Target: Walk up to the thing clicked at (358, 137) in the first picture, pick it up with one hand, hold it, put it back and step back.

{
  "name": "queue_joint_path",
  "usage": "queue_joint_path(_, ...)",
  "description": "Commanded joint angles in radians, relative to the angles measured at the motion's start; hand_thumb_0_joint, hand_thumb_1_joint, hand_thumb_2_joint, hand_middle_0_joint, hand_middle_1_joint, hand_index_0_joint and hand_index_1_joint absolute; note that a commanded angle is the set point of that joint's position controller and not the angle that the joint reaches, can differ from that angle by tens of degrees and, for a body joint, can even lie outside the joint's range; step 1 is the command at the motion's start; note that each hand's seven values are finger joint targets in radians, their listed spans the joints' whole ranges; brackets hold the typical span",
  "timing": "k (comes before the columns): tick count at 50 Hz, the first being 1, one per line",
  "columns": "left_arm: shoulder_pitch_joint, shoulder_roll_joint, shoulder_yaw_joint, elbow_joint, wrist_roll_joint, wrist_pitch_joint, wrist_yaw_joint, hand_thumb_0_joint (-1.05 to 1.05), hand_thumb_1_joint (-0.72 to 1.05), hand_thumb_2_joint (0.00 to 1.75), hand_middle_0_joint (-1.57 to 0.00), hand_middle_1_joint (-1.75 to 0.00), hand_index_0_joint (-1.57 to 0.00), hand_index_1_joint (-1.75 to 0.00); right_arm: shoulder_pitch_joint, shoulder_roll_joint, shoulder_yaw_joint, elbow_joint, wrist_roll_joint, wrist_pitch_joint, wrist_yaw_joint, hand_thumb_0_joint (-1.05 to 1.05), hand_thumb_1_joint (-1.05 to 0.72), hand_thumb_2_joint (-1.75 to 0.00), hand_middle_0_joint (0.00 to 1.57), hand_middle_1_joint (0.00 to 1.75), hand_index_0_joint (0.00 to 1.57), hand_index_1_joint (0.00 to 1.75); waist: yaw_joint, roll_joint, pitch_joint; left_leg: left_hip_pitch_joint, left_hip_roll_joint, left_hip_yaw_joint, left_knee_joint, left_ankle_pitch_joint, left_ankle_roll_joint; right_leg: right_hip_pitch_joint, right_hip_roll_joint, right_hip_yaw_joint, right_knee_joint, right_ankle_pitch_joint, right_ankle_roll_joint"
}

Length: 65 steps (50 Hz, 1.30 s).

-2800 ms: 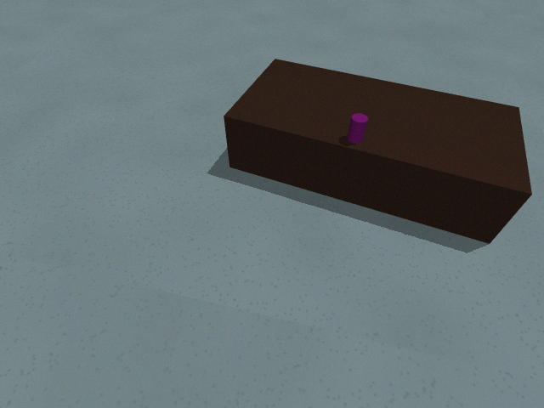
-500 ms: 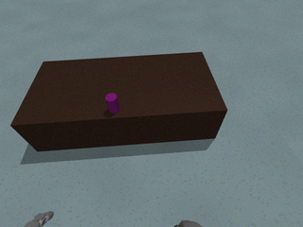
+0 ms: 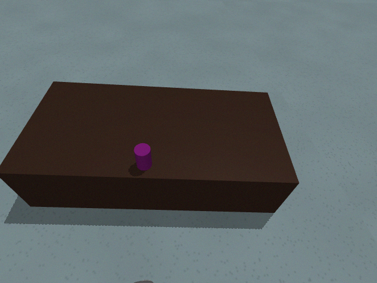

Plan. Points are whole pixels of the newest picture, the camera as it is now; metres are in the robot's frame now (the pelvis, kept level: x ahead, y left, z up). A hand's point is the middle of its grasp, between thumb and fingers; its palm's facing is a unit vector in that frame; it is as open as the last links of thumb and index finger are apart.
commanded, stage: walk up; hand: left
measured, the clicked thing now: (143, 157) +0.67 +0.22 -0.37
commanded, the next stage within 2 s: none
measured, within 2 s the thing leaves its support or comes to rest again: neither
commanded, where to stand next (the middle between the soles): +0.30 +0.00 m, yaw +2 degrees
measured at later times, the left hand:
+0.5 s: hand (95, 238) +0.24 +0.24 -0.11, palm faces -0.01 -0.91 -0.41, open 7.4 cm
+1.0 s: hand (99, 223) +0.29 +0.25 -0.16, palm faces +0.00 -0.94 -0.35, open 7.4 cm
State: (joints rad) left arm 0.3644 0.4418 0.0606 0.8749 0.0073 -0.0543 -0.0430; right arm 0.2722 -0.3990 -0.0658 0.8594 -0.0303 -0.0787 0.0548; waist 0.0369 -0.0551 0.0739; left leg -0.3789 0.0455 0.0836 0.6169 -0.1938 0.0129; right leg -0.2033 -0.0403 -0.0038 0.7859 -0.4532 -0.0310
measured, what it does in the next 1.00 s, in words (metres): walks ahead: right foot, then left foot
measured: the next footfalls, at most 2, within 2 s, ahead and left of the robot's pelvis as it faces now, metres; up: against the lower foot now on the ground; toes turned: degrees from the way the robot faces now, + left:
right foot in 0.38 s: +0.24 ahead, -0.15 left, +0.00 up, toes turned -1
left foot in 0.78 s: +0.32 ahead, +0.11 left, +0.00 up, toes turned +2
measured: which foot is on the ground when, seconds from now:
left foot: down 0.00-0.42, up 0.44-0.76, down 0.78-1.00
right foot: up 0.00-0.36, down 0.38-1.00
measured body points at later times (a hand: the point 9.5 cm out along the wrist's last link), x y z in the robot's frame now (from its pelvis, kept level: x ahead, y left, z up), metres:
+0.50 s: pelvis +0.16 -0.04 +0.00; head +0.17 -0.07 +0.45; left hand +0.24 +0.28 -0.08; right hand +0.20 -0.36 -0.13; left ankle +0.11 +0.11 -0.67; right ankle +0.22 -0.15 -0.72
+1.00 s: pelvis +0.21 -0.01 +0.00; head +0.25 +0.01 +0.44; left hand +0.29 +0.30 -0.14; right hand +0.34 -0.31 -0.11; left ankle +0.29 +0.11 -0.72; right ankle +0.20 -0.15 -0.72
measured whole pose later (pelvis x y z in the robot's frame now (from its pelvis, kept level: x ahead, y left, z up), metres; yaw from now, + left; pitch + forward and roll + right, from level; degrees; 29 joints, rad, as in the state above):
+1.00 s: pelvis +0.21 -0.01 +0.00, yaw +1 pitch -1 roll -1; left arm 0.15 0.40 0.01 0.97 -0.01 -0.01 0.01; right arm 0.11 -0.36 -0.01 0.93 0.00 0.00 0.01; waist 0.01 -0.03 0.11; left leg -0.42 0.03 0.02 0.69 -0.24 0.01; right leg -0.27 -0.03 -0.03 0.69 -0.40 -0.01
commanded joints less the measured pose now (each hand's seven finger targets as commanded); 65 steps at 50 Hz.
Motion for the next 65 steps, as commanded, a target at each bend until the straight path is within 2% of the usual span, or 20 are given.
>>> queue_joint_path(1, -0.023, 0.224, 0.043, -0.087, 0.004, -0.021, 0.027, 0.00, 0.90, 0.90, -0.20, -0.30, -0.20, -0.30, 0.156, -0.334, -0.103, -0.059, 0.027, -0.028, -0.025, 0.00, -0.90, -0.90, 0.20, 0.30, 0.20, 0.30, -0.098, 0.182, -0.056, 0.397, 0.397, -0.667, -0.358, -0.262, 0.268, -0.498, 0.000, 0.088, 0.399, -0.052, -0.024)
queue_joint_path(4, 0.012, 0.190, 0.042, -0.050, -0.009, -0.015, 0.012, 0.00, 0.90, 0.90, -0.20, -0.30, -0.20, -0.30, 0.087, -0.257, -0.061, -0.080, 0.033, -0.034, -0.033, 0.00, -0.90, -0.90, 0.20, 0.30, 0.20, 0.30, -0.047, 0.156, 0.001, 0.246, 0.241, -0.296, -0.338, 0.045, 0.165, -0.376, -0.040, 0.088, 0.291, 0.082, -0.013)
queue_joint_path(6, 0.029, 0.169, 0.042, -0.042, -0.010, -0.005, 0.001, 0.00, 0.90, 0.90, -0.20, -0.30, -0.20, -0.30, 0.077, -0.266, -0.061, -0.079, 0.033, -0.036, -0.032, 0.00, -0.90, -0.90, 0.20, 0.30, 0.20, 0.30, -0.036, 0.213, -0.008, 0.200, 0.212, -0.220, -0.341, 0.077, 0.174, -0.322, -0.043, 0.041, 0.239, 0.139, 0.008)
queue_joint_path(10, -0.054, 0.149, 0.043, -0.069, 0.000, -0.003, -0.018, 0.00, 0.90, 0.90, -0.20, -0.30, -0.20, -0.30, 0.077, -0.281, -0.068, -0.100, 0.026, -0.030, -0.029, 0.00, -0.90, -0.90, 0.20, 0.30, 0.20, 0.30, -0.060, 0.243, 0.018, 0.206, 0.217, -0.183, -0.359, -0.010, 0.220, -0.331, -0.068, -0.003, 0.036, 0.179, 0.033)
queue_joint_path(18, -0.009, 0.167, 0.067, -0.018, 0.007, -0.032, -0.009, 0.00, 0.90, 0.90, -0.20, -0.30, -0.20, -0.30, 0.016, -0.251, -0.050, -0.125, 0.026, 0.001, -0.019, 0.00, -0.90, -0.90, 0.20, 0.30, 0.20, 0.30, 0.011, 0.126, -0.020, -0.002, 0.162, -0.128, -0.133, -0.139, 0.147, 0.073, 0.013, -0.069, -0.238, 0.278, 0.012)
queue_joint_path(19, 0.060, 0.194, 0.079, 0.000, 0.011, -0.041, 0.002, 0.00, 0.90, 0.90, -0.20, -0.30, -0.20, -0.30, 0.048, -0.206, -0.033, -0.122, 0.024, 0.006, -0.021, 0.00, -0.90, -0.90, 0.20, 0.30, 0.20, 0.30, 0.044, 0.012, -0.076, -0.034, 0.115, -0.085, 0.052, -0.100, 0.123, 0.187, 0.010, -0.029, -0.276, 0.230, 0.001)
queue_joint_path(21, 0.097, 0.312, 0.101, -0.030, 0.013, -0.059, 0.024, 0.00, 0.90, 0.90, -0.20, -0.30, -0.20, -0.30, 0.130, -0.129, -0.004, -0.124, 0.027, 0.013, -0.026, 0.00, -0.90, -0.90, 0.20, 0.30, 0.20, 0.30, 0.039, -0.228, -0.065, -0.283, -0.083, -0.059, 0.474, -0.329, 0.028, 0.240, -0.358, 0.595, -0.545, -0.022, -0.136)
queue_joint_path(22, 0.038, 0.325, 0.099, -0.039, 0.000, -0.051, 0.021, 0.00, 0.90, 0.90, -0.20, -0.30, -0.20, -0.30, 0.107, -0.232, -0.033, -0.103, 0.021, 0.022, -0.038, 0.00, -0.90, -0.90, 0.20, 0.30, 0.20, 0.30, 0.034, -0.152, -0.045, -0.276, -0.024, -0.112, 0.529, -0.355, 0.031, 0.172, -0.410, 0.656, -0.545, -0.049, -0.227)
queue_joint_path(28, -0.056, 0.218, 0.056, -0.063, -0.006, -0.053, 0.039, 0.00, 0.90, 0.90, -0.20, -0.30, -0.20, -0.30, 0.130, -0.193, -0.037, -0.029, 0.033, 0.040, -0.029, 0.00, -0.90, -0.90, 0.20, 0.30, 0.20, 0.30, -0.028, -0.100, -0.019, -0.122, 0.004, -0.147, 0.418, -0.158, 0.012, -0.002, -0.204, 0.150, -0.449, 0.492, -0.154)
queue_joint_path(35, -0.116, 0.196, 0.032, -0.067, -0.003, -0.027, 0.058, 0.00, 0.90, 0.90, -0.20, -0.30, -0.20, -0.30, 0.018, -0.141, -0.024, -0.009, 0.030, 0.049, -0.041, 0.00, -0.90, -0.90, 0.20, 0.30, 0.20, 0.30, -0.021, -0.120, -0.076, 0.082, -0.002, -0.061, 0.094, -0.012, -0.016, -0.080, -0.214, 0.028, -0.279, 0.816, -0.157)
queue_joint_path(38, -0.169, 0.190, 0.021, -0.065, -0.019, 0.000, 0.063, 0.00, 0.90, 0.90, -0.20, -0.30, -0.20, -0.30, 0.041, -0.172, -0.038, 0.026, 0.024, 0.041, -0.051, 0.00, -0.90, -0.90, 0.20, 0.30, 0.20, 0.30, -0.062, -0.048, -0.107, 0.212, -0.031, -0.052, -0.059, 0.120, 0.017, -0.144, -0.184, 0.027, -0.141, 0.596, -0.106)
queue_joint_path(39, -0.152, 0.164, 0.012, -0.062, -0.022, 0.007, 0.064, 0.00, 0.90, 0.90, -0.20, -0.30, -0.20, -0.30, 0.031, -0.213, -0.046, 0.024, 0.017, 0.039, -0.055, 0.00, -0.90, -0.90, 0.20, 0.30, 0.20, 0.30, -0.058, 0.032, -0.111, 0.237, 0.027, -0.128, -0.093, 0.238, 0.042, -0.185, -0.142, 0.014, -0.101, 0.452, -0.064)
queue_joint_path(40, -0.113, 0.123, 0.002, -0.061, -0.029, 0.015, 0.064, 0.00, 0.90, 0.90, -0.20, -0.30, -0.20, -0.30, -0.002, -0.273, -0.056, 0.006, 0.009, 0.036, -0.058, 0.00, -0.90, -0.90, 0.20, 0.30, 0.20, 0.30, -0.032, 0.186, -0.149, 0.259, 0.191, -0.345, -0.152, 0.305, 0.104, -0.220, -0.040, -0.042, 0.017, 0.244, -0.011)
queue_joint_path(41, -0.083, 0.122, -0.002, -0.039, -0.039, 0.031, 0.069, 0.00, 0.90, 0.90, -0.20, -0.30, -0.20, -0.30, -0.047, -0.294, -0.049, -0.011, 0.023, 0.033, -0.057, 0.00, -0.90, -0.90, 0.20, 0.30, 0.20, 0.30, -0.014, 0.228, -0.160, 0.211, 0.279, -0.470, -0.201, 0.283, 0.199, -0.190, 0.027, -0.034, 0.066, -0.043, 0.000)
queue_joint_path(42, -0.077, 0.150, 0.003, 0.002, -0.031, 0.039, 0.077, 0.00, 0.90, 0.90, -0.20, -0.30, -0.20, -0.30, -0.100, -0.301, -0.053, -0.004, 0.026, 0.038, -0.058, 0.00, -0.90, -0.90, 0.20, 0.30, 0.20, 0.30, -0.012, 0.269, -0.155, 0.154, 0.306, -0.518, -0.217, 0.162, 0.250, -0.140, -0.007, -0.001, 0.087, -0.108, 0.002)
queue_joint_path(49, -0.082, 0.127, 0.003, 0.109, -0.011, 0.025, 0.070, 0.00, 0.90, 0.90, -0.20, -0.30, -0.20, -0.30, -0.205, -0.206, -0.009, 0.022, 0.031, 0.060, -0.058, 0.00, -0.90, -0.90, 0.20, 0.30, 0.20, 0.30, 0.010, 0.242, -0.171, 0.096, 0.144, -0.277, -0.103, 0.143, 0.106, 0.019, 0.014, -0.022, -0.263, 0.156, 0.006)
queue_joint_path(52, -0.222, 0.210, 0.011, 0.088, 0.011, 0.006, 0.071, 0.00, 0.90, 0.90, -0.20, -0.30, -0.20, -0.30, -0.186, -0.153, 0.011, 0.049, 0.043, 0.061, -0.054, 0.00, -0.90, -0.90, 0.20, 0.30, 0.20, 0.30, -0.049, 0.060, -0.134, 0.113, 0.049, -0.188, -0.078, 0.034, 0.029, -0.067, -0.140, 0.189, -0.356, 0.195, -0.054)
queue_joint_path(54, -0.302, 0.180, -0.004, 0.085, 0.002, 0.013, 0.059, 0.00, 0.90, 0.90, -0.20, -0.30, -0.20, -0.30, -0.173, -0.184, 0.000, 0.098, 0.032, 0.060, -0.055, 0.00, -0.90, -0.90, 0.20, 0.30, 0.20, 0.30, -0.076, 0.065, -0.090, 0.223, 0.068, -0.215, -0.152, -0.087, 0.035, -0.185, -0.108, 0.125, -0.341, 0.083, -0.028)
queue_joint_path(56, -0.241, 0.138, -0.018, 0.129, -0.006, 0.010, 0.056, 0.00, 0.90, 0.90, -0.20, -0.30, -0.20, -0.30, -0.263, -0.193, 0.008, 0.094, 0.030, 0.053, -0.047, 0.00, -0.90, -0.90, 0.20, 0.30, 0.20, 0.30, -0.031, 0.102, -0.078, 0.158, 0.112, -0.261, -0.196, -0.098, 0.058, -0.105, -0.051, 0.055, -0.353, 0.110, -0.006)
queue_joint_path(65, -0.292, 0.145, -0.016, 0.181, -0.001, 0.001, 0.048, 0.00, 0.90, 0.90, -0.20, -0.30, -0.20, -0.30, -0.271, -0.174, 0.022, 0.175, 0.030, 0.050, -0.039, 0.00, -0.90, -0.90, 0.20, 0.30, 0.20, 0.30, -0.042, 0.047, -0.076, 0.211, 0.070, -0.193, -0.249, -0.034, 0.019, -0.043, -0.091, 0.094, -0.476, 0.178, -0.006)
